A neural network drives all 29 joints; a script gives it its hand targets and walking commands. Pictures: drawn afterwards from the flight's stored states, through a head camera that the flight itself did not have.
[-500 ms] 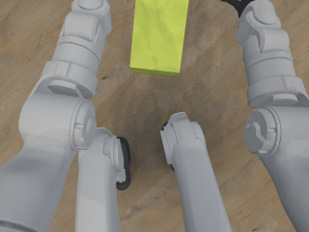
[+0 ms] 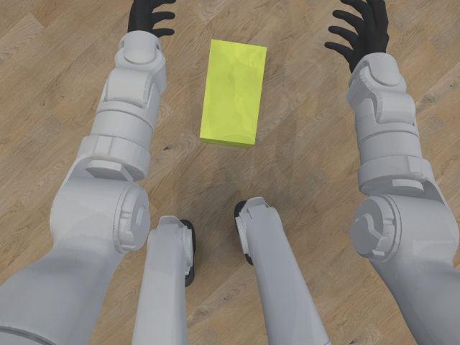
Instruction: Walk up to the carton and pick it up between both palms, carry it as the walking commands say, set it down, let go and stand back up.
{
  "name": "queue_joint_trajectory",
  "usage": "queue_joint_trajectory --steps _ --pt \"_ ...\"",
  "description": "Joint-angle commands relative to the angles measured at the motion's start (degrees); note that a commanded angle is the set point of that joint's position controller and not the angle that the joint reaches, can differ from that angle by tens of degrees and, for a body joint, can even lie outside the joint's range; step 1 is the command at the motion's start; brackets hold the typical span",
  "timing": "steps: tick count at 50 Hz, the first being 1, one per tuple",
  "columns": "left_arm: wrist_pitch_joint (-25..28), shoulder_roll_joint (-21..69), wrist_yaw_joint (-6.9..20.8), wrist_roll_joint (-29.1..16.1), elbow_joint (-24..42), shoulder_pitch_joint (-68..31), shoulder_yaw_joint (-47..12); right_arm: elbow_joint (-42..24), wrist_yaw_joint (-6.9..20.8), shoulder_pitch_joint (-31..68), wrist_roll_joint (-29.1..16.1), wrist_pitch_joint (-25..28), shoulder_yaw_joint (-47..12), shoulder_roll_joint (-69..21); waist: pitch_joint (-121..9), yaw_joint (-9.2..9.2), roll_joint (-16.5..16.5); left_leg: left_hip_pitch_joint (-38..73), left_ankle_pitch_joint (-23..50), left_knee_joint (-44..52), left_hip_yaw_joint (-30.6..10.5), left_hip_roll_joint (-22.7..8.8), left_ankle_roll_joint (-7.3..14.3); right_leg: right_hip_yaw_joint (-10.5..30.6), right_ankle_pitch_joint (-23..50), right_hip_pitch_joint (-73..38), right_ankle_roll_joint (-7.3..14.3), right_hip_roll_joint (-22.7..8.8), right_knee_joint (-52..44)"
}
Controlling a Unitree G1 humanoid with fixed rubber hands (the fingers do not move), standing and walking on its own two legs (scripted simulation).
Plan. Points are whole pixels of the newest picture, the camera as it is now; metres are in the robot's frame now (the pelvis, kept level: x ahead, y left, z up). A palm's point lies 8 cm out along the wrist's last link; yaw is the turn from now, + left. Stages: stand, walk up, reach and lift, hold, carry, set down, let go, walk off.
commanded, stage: set down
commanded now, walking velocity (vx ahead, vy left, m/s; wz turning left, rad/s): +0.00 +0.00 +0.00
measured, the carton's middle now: (231, 99) +0.54 -0.11 -0.48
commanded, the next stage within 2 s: let go in 0.48 s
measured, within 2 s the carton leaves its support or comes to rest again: neither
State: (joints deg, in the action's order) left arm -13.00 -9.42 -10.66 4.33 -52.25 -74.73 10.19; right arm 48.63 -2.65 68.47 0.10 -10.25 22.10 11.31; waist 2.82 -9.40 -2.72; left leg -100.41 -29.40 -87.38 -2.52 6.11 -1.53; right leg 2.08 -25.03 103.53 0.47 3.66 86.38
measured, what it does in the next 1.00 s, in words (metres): rises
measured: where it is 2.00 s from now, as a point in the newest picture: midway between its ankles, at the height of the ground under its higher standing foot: (218, 254)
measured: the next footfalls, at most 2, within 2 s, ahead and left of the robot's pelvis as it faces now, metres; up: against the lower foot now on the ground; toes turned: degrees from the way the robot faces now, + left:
none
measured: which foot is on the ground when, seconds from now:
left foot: down 0.00-1.00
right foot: down 0.00-1.00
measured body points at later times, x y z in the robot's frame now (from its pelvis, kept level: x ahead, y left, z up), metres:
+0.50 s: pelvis +0.02 -0.01 +0.11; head +0.33 -0.04 +0.44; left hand +0.56 +0.03 +0.00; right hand +0.49 -0.26 -0.01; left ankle +0.07 +0.12 -0.53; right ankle +0.10 -0.10 -0.53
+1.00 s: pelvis +0.07 -0.01 +0.18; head +0.26 -0.03 +0.59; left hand +0.41 +0.13 +0.07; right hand +0.34 -0.28 +0.08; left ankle +0.07 +0.12 -0.53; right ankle +0.10 -0.10 -0.53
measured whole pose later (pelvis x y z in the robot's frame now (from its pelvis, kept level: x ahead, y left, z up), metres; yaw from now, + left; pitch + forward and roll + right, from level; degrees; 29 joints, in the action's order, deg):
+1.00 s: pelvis +0.07 -0.01 +0.18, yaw -2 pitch +23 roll +1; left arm -3.9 -2.0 -6.7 8.0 -32.5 -18.8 9.3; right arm 31.7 6.1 13.9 1.2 -1.6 9.6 11.3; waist 1.9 -5.6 -0.1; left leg -43.1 -15.6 -36.1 -5.5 2.9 -1.1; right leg 3.0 -12.2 46.3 1.9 3.8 36.2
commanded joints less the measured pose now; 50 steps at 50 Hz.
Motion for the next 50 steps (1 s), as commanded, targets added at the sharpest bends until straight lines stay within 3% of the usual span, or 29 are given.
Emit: queue_joint_trajectory --steps 1,11,17,22,27,30,34,37,42,50 --pt "1.15 -2.05 0.23 1.03 7.1 -15.38 0.23 -7.02 0.31 12.29 0.66 1.28 0.78 5.67 -62.3 -3.59 -2.5 25.72 12.56 11.22 3.86 2.78 -0.18 -4.72 28.66 -46.17 -3.43 1.33 -10.49" --pt "2.41 0.2 1.45 4.11 6.96 -10.65 2.27 -8.32 0.96 7.59 3.53 2.49 2.76 1.99 -57.62 -2.9 -1.86 34.41 15.04 23.73 3.08 2.34 -0.32 -4.44 30.58 -55.22 -3.59 0.81 -22.58" --pt "4.12 2.36 2.4 7.01 3.18 -9.09 4.64 -4.83 1.47 6.36 6.61 4.37 5.34 -0.46 -49.97 -2.33 -1.16 35.32 15.39 29.95 2.08 1.44 -0.55 -4.29 30.77 -55.4 -3.61 0.19 -28.73" --pt "4.79 4.0 1.59 9.15 4.98 -7.59 6.43 -4.88 2.23 5.86 9.78 5.98 6.67 -0.35 -54.19 -2.08 -1.63 38.98 19.69 33.06 1.98 1.16 -1.62 -4.75 35.64 -59.92 -3.22 0.3 -31.47" --pt "4.04 5.89 -0.25 10.97 10.48 -0.45 7.04 -8.08 3.71 1.6 11.57 5.59 5.37 1.6 -61.34 -1.79 -1.25 43.72 24.79 36.36 2.34 1.16 -2.3 -4.46 42.53 -69.32 -2.62 0.43 -33.92" --pt "4.07 7.95 -1.19 11.41 16.51 8.65 6.12 -11.6 5.16 -5.89 11.6 5.2 2.91 2.73 -64.88 -1.72 -0.58 47.19 28.58 39.21 2.63 0.96 -2.45 -3.7 48.26 -77.55 -2.4 0.07 -35.83" --pt "5.35 10.56 -1.98 10.38 25.28 21.29 3.61 -16.37 7.46 -18.67 9.46 5.88 -2.11 3.32 -62.33 -1.41 0.53 48.54 30.7 43.47 2.04 0.5 -2.39 -1.52 55.01 -86.75 -1.92 -0.95 -38.33" --pt "6.8 9.9 -1.03 8.46 29.21 29.17 1.82 -19.15 8.27 -27.98 6.76 6.93 -5.57 3.0 -57.51 -0.54 1.69 48.86 29.1 46.2 1.8 0.28 -1.99 0.3 57.39 -91.87 -2.05 -2.09 -40.83" --pt "8.58 7.99 1.21 6.47 28.56 40.75 0.6 -21.52 8.77 -39.12 2.94 8.44 -9.02 4.03 -46.58 1.89 3.66 51.15 24.15 50.43 1.57 -0.45 -0.17 2.02 51.07 -94.49 -2.87 -3.21 -45.36" --pt "10.65 4.53 4.98 2.58 24.29 56.5 -1.64 -22.8 8.59 -56.47 0.39 10.01 -12.82 3.98 -30.67 4.14 4.91 65.26 18.63 55.07 0.68 -2.5 1.53 1.07 31.69 -90.17 -2.83 -3.08 -52.12"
